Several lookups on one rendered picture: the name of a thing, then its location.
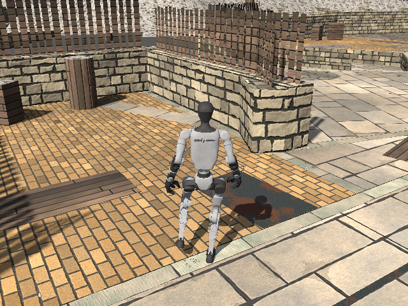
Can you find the robot right forearm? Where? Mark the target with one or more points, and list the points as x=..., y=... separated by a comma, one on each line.
x=234, y=169

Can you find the left robot hand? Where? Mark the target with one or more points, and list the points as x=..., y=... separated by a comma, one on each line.
x=171, y=184

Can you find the robot left shin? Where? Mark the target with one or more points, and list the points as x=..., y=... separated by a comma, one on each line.
x=183, y=215

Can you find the right robot hand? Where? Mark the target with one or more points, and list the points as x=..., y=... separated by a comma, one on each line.
x=232, y=179

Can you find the left robot upper arm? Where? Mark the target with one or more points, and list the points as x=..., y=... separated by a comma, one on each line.
x=181, y=146

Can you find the left robot thigh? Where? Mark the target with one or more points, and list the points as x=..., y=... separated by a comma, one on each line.
x=188, y=185

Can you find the robot left forearm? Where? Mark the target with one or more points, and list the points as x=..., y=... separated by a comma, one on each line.
x=173, y=170

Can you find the right robot upper arm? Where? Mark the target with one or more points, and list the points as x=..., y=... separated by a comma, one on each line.
x=228, y=146

